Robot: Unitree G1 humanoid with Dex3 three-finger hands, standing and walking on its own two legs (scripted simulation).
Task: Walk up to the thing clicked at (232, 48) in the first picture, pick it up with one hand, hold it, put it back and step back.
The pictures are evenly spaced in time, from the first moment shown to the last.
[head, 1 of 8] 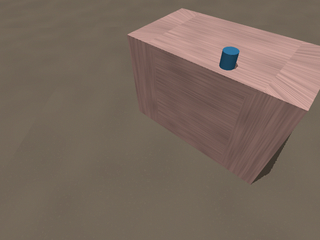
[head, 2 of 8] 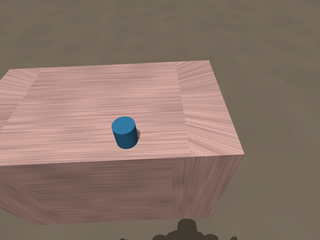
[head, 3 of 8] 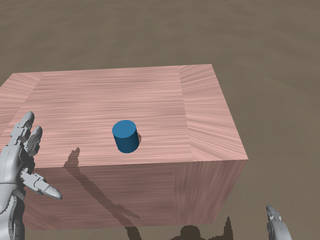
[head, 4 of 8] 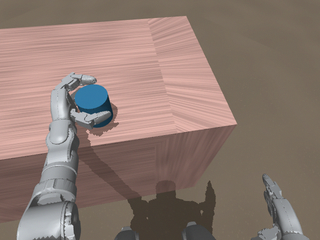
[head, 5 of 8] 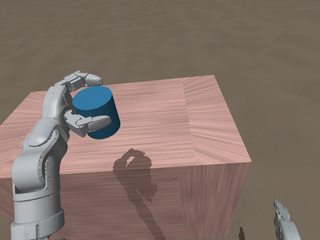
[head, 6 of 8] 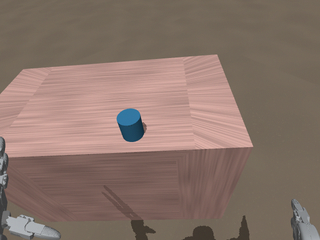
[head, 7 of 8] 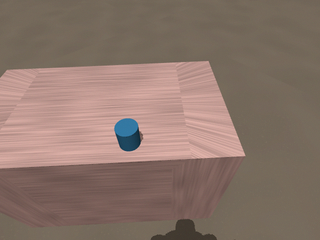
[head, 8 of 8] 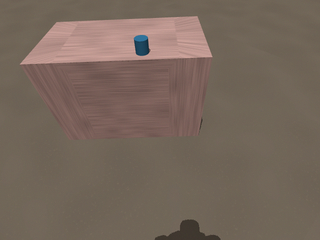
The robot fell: no
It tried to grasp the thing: yes
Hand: left
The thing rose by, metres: 0.26
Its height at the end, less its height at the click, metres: +0.00
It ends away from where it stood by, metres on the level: 0.01
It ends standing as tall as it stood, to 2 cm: yes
